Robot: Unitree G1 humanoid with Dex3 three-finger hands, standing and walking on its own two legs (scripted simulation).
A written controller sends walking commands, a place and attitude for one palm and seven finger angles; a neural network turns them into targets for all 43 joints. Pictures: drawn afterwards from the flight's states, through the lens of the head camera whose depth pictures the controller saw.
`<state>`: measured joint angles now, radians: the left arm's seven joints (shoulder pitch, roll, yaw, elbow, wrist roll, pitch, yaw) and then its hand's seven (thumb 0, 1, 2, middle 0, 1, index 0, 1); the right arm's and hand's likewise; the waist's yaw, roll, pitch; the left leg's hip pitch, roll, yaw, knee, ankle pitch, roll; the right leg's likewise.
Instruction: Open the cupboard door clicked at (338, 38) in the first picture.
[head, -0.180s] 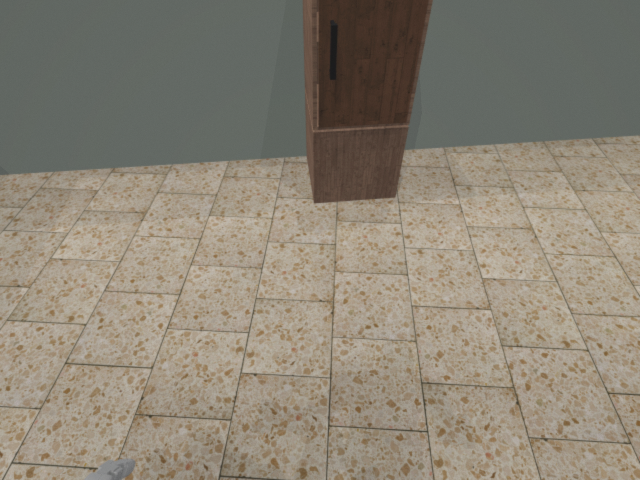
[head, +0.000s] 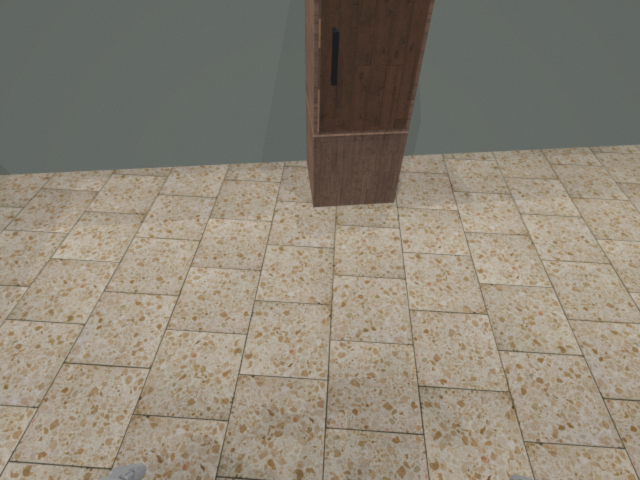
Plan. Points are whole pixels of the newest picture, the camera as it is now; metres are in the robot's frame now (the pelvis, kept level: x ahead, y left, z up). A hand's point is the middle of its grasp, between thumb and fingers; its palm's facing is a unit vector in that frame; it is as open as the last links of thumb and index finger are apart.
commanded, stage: stand and wait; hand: left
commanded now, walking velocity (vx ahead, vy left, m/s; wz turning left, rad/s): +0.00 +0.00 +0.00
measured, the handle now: (334, 56) +1.42 +0.03 -0.04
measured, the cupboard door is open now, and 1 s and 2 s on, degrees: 0 0 0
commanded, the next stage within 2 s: look at it before walking up in 0.64 s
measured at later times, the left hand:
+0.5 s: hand out of the picture +0.05 +0.25 -0.15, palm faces -0.02 -0.94 -0.34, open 7.4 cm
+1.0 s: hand out of the picture +0.07 +0.25 -0.15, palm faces -0.03 -0.94 -0.33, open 7.4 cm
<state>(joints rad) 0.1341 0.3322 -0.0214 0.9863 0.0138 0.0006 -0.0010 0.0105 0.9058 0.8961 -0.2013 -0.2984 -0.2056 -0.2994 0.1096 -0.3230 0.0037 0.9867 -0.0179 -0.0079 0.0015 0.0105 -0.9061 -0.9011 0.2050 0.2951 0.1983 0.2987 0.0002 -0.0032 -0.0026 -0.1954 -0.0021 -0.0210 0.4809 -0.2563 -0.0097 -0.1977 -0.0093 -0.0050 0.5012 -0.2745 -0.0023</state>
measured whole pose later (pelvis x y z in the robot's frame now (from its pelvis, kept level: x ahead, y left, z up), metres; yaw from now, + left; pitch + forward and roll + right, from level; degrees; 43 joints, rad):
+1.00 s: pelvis +0.00 +0.00 +0.01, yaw +0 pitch -1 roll +0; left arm 0.14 0.34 -0.01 1.09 0.02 0.00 0.00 0.01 0.91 0.90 -0.20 -0.30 -0.21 -0.30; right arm 0.12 -0.33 0.00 1.10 -0.01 -0.01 0.00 0.01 -0.91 -0.90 0.20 0.30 0.20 0.30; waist 0.00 -0.01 0.02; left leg -0.17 0.00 -0.03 0.39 -0.20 -0.01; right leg -0.16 -0.01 -0.01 0.40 -0.21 0.00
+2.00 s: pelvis +0.14 -0.07 +0.00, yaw -15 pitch +1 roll +1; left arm 0.42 0.15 0.02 1.04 0.02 -0.06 0.00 0.01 0.91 0.90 -0.20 -0.30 -0.20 -0.30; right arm 0.18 -0.21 -0.05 1.01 -0.02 -0.01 0.01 0.01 -0.91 -0.90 0.20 0.29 0.19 0.30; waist 0.02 0.01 0.03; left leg -0.63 0.11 0.05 1.15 -0.22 -0.06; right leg -0.09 0.07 0.01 0.39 -0.31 -0.09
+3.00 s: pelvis +0.55 -0.19 -0.02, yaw -40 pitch +0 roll -1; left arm 0.11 0.16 0.05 0.95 0.03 -0.04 -0.03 0.01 0.91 0.90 -0.20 -0.30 -0.20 -0.30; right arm 0.54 -0.08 -0.02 1.15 -0.01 -0.04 -0.01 0.01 -0.91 -0.90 0.20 0.30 0.20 0.30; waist -0.04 -0.01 0.08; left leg -0.10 0.12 0.30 1.00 -0.51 -0.03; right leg -0.40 0.03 -0.18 0.65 -0.22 -0.12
